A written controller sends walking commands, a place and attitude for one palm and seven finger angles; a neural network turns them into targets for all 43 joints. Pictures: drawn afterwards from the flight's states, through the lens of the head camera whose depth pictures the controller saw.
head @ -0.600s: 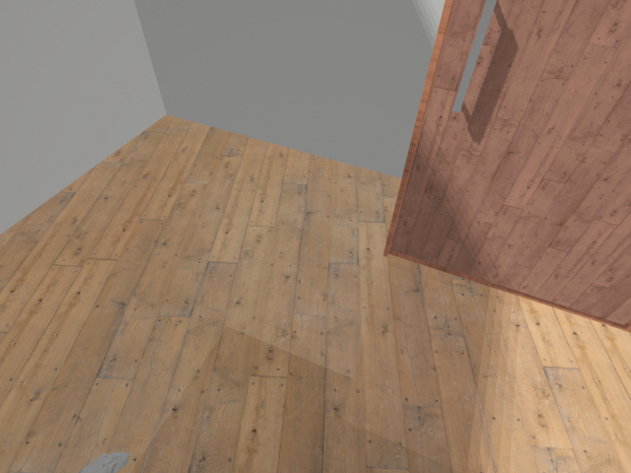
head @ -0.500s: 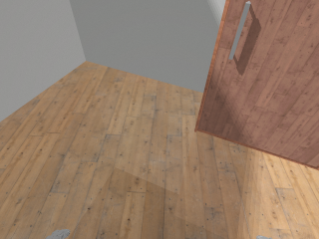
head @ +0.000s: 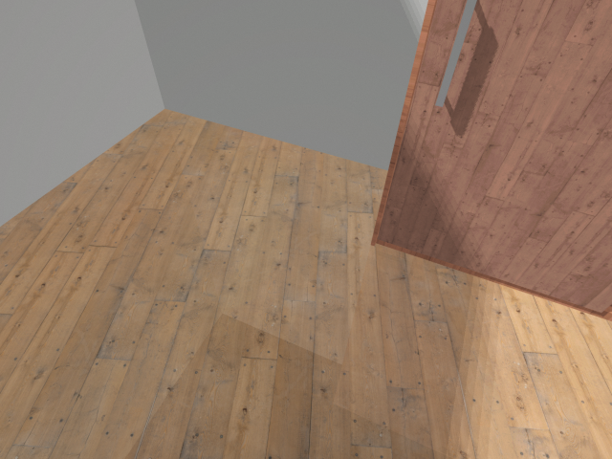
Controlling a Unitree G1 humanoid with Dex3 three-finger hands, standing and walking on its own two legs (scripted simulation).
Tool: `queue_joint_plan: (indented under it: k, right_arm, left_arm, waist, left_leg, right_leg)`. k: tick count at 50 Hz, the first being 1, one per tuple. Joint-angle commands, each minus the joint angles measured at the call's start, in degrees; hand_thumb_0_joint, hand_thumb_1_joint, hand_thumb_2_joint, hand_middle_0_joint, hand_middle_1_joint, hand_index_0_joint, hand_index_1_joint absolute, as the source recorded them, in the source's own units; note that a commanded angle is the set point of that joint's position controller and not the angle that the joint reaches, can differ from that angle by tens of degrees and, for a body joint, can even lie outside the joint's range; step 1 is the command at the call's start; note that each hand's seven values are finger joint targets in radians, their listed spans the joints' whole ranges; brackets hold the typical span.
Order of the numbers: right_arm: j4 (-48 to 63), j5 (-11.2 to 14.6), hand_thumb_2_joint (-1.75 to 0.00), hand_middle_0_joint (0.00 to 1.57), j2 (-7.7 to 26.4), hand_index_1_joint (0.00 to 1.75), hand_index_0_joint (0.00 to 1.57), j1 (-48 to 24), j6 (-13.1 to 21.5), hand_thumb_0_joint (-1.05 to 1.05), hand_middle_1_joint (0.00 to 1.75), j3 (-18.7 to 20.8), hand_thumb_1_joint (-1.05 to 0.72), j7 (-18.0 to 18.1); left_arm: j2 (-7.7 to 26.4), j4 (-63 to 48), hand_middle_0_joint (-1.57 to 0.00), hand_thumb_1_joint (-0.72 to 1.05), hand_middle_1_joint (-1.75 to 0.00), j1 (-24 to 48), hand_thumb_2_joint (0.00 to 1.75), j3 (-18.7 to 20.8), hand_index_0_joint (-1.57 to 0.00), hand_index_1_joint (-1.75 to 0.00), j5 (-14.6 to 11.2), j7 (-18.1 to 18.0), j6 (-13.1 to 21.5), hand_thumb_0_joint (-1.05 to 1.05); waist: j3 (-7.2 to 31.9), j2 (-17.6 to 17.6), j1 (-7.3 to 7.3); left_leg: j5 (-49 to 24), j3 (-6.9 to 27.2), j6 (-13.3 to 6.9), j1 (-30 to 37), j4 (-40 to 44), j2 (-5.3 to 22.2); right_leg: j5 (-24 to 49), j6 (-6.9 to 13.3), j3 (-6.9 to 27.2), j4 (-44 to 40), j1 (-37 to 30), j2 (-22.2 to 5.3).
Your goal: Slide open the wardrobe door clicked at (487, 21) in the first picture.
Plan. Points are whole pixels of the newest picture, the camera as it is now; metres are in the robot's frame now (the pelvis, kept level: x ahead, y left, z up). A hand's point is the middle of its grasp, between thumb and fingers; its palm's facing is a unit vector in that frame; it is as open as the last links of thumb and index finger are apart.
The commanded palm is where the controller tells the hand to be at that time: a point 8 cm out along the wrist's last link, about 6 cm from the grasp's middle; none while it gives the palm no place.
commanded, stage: stand and wait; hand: left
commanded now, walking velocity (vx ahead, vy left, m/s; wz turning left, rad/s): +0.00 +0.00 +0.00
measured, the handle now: (455, 53) +1.06 -0.33 +0.09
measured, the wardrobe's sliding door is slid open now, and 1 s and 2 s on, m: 0.00 0.00 0.00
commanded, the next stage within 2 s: look at it before walking up in 0.36 s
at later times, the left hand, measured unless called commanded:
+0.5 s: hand out of the picture +0.08 +0.24 -0.16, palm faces -0.03 -0.95 -0.33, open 7.4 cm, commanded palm none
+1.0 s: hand out of the picture +0.09 +0.24 -0.15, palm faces -0.02 -0.94 -0.33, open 7.4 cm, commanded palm none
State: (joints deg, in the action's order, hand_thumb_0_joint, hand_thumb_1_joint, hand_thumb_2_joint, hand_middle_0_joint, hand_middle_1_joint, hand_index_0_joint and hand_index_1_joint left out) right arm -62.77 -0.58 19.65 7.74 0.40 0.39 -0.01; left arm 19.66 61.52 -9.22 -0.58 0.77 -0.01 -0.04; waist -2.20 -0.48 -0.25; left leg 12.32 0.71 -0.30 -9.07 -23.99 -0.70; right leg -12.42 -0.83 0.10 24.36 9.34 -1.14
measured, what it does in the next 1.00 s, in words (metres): stands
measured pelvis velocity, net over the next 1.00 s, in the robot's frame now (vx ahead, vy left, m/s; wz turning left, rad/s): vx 0.01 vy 0.00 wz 0.00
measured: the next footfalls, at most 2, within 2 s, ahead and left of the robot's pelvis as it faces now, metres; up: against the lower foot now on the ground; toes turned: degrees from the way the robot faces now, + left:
none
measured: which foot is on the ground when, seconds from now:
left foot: down 0.00-1.00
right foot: down 0.00-1.00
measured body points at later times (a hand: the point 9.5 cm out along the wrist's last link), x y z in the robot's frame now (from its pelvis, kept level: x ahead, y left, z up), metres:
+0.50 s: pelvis +0.00 +0.00 +0.00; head +0.00 +0.00 +0.45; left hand +0.08 +0.29 -0.13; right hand +0.07 -0.30 -0.13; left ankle +0.01 +0.12 -0.74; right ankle +0.01 -0.13 -0.74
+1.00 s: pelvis +0.01 +0.00 +0.00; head +0.02 +0.00 +0.45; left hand +0.09 +0.29 -0.13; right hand +0.10 -0.30 -0.13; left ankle +0.01 +0.12 -0.74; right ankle +0.01 -0.13 -0.74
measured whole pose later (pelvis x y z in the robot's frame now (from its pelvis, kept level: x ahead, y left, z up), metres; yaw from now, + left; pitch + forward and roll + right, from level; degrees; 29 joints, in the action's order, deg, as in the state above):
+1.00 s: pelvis +0.01 +0.00 +0.00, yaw +0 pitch -2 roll +0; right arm -63.7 -0.4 19.4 5.6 0.8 0.0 0.0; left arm 19.7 62.2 -7.4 -0.6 0.9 0.0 0.5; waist -2.5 -0.5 -0.5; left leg 11.5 1.1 0.1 -7.3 -20.7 -0.4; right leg -11.8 -0.6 -0.3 21.3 7.6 -0.9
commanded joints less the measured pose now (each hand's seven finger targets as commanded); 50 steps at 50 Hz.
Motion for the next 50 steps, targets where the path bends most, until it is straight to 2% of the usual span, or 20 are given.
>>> queue_joint_plan:
  k: [1, 6, 11, 19, 20, 26, 29, 35, 37, 43, 47, 50]
  right_arm:
    - [3.87, 0.08, -0.9, 0.2, 11.49, 0.3, 0.2, -4.1, 1.48, 0.0, 0.3, 1.96, -0.9, 0.5]
    - [3.15, 0.08, -0.9, 0.2, 11.44, 0.3, 0.2, -3.47, 1.38, 0.0, 0.3, 1.85, -0.9, 0.42]
    - [2.8, 0.01, -0.9, 0.2, 11.44, 0.3, 0.2, -3.07, 1.41, 0.0, 0.3, 1.94, -0.9, 0.37]
    - [2.62, 0.07, -0.9, 0.2, 11.31, 0.3, 0.2, -3.4, 1.55, 0.0, 0.3, 1.87, -0.9, 0.4]
    - [2.6, 0.14, -0.9, 0.2, 11.24, 0.3, 0.2, -3.17, 1.47, 0.0, 0.3, 1.84, -0.9, 0.39]
    - [2.63, 0.11, -0.9, 0.2, 11.42, 0.3, 0.2, -3.57, 1.62, 0.0, 0.3, 1.8, -0.9, 0.49]
    - [2.49, 0.12, -0.9, 0.2, 11.49, 0.3, 0.2, -3.86, 1.58, 0.0, 0.3, 1.75, -0.9, 0.53]
    - [2.73, 0.2, -0.9, 0.2, 11.49, 0.3, 0.2, -3.94, 1.55, 0.0, 0.3, 1.8, -0.9, 0.57]
    - [2.67, 0.18, -0.9, 0.2, 11.59, 0.3, 0.2, -3.99, 1.67, 0.0, 0.3, 1.77, -0.9, 0.62]
    - [2.72, 0.2, -0.9, 0.2, 11.61, 0.3, 0.2, -4.47, 1.62, 0.0, 0.3, 1.71, -0.9, 0.64]
    - [2.75, 0.23, -0.9, 0.2, 11.58, 0.3, 0.2, -4.48, 1.51, 0.0, 0.3, 1.74, -0.9, 0.62]
    - [2.83, 0.28, -0.9, 0.2, 11.56, 0.3, 0.2, -4.56, 1.46, 0.0, 0.3, 1.73, -0.9, 0.58]
  left_arm:
    - [11.68, -3.55, -0.2, 0.9, -0.3, 3.37, 0.9, 2.53, -0.2, -0.3, -0.2, -0.67, 1.43, 0.0]
    - [11.75, -3.23, -0.2, 0.9, -0.3, 3.7, 0.9, 2.54, -0.2, -0.3, -0.11, -0.63, 1.33, 0.0]
    - [11.72, -3.13, -0.2, 0.9, -0.3, 3.76, 0.9, 2.54, -0.2, -0.3, -0.1, -0.61, 1.43, 0.0]
    - [11.58, -3.03, -0.2, 0.9, -0.3, 3.75, 0.9, 2.52, -0.2, -0.3, -0.14, -0.62, 1.56, 0.0]
    - [11.69, -3.05, -0.2, 0.9, -0.3, 3.86, 0.9, 2.53, -0.2, -0.3, -0.08, -0.65, 1.61, 0.0]
    - [11.5, -3.0, -0.2, 0.9, -0.3, 3.74, 0.9, 2.54, -0.2, -0.3, -0.13, -0.66, 1.62, 0.0]
    - [11.46, -2.86, -0.2, 0.9, -0.3, 3.94, 0.9, 2.46, -0.2, -0.3, -0.13, -0.62, 1.48, 0.0]
    - [11.48, -2.8, -0.2, 0.9, -0.3, 3.79, 0.9, 2.54, -0.2, -0.3, -0.09, -0.67, 1.61, 0.0]
    - [11.47, -2.77, -0.2, 0.9, -0.3, 3.73, 0.9, 2.45, -0.2, -0.3, -0.15, -0.68, 1.63, 0.0]
    - [11.48, -2.69, -0.2, 0.9, -0.3, 3.9, 0.9, 2.49, -0.2, -0.3, -0.09, -0.66, 1.48, 0.0]
    - [11.66, -2.62, -0.2, 0.9, -0.3, 3.82, 0.9, 2.49, -0.2, -0.3, -0.07, -0.68, 1.59, 0.0]
    - [11.66, -2.65, -0.2, 0.9, -0.3, 3.72, 0.9, 2.49, -0.2, -0.3, -0.08, -0.7, 1.65, 0.0]
  waist:
    - [3.19, 0.7, 0.07]
    - [1.63, -0.29, 0.09]
    - [2.42, -0.26, 0.29]
    - [2.92, 0.42, 0.09]
    - [3.05, -0.63, 0.17]
    - [4.03, 0.69, 0.12]
    - [3.11, 1.1, 0.05]
    - [4.13, -0.15, 0.1]
    - [4.77, 0.64, 0.1]
    - [3.57, 1.06, -0.09]
    - [3.69, -0.12, 0.04]
    - [3.97, 0.25, -0.03]
  left_leg:
    - [-3.82, 5.79, -1.68, -0.75, 5.34, 6.82]
    - [-1.35, 6.18, -1.58, -2.13, 6.23, 6.72]
    - [-1.88, 6.08, -1.43, -1.2, 6.09, 6.7]
    - [-4.64, 5.9, -1.33, -0.62, 5.92, 6.97]
    - [-5.15, 6.11, -1.33, -0.71, 5.68, 6.94]
    - [-7.49, 5.92, -1.31, 0.55, 5.73, 7.27]
    - [-6.63, 6.0, -1.28, 0.22, 6.38, 7.3]
    - [-8.95, 5.96, -1.3, 1.41, 5.82, 7.33]
    - [-10.37, 5.79, -1.29, 2.1, 5.88, 7.48]
    - [-9.6, 5.75, -1.25, 1.57, 6.59, 7.46]
    - [-9.75, 5.75, -1.2, 2.13, 6.5, 7.41]
    - [-10.15, 5.8, -1.19, 2.19, 6.29, 7.36]
  right_leg:
    - [1.98, 2.5, 5.61, -5.16, 0.04, -5.91]
    - [-1.32, 2.49, 6.05, -6.14, 0.7, -5.78]
    - [-1.67, 2.57, 6.44, -6.46, 1.17, -5.85]
    - [1.78, 2.54, 5.96, -6.27, 0.24, -6.05]
    - [2.16, 2.54, 5.97, -6.29, -0.02, -5.94]
    - [5.25, 2.51, 5.51, -5.71, -0.83, -6.0]
    - [4.47, 2.33, 5.25, -5.88, -0.65, -5.75]
    - [6.96, 2.38, 5.15, -5.91, -1.37, -6.0]
    - [8.45, 2.37, 5.0, -5.55, -1.89, -6.09]
    - [7.62, 2.21, 4.82, -5.92, -1.93, -5.93]
    - [8.0, 2.24, 4.94, -6.29, -1.91, -6.11]
    - [8.41, 2.31, 4.9, -6.52, -2.27, -6.23]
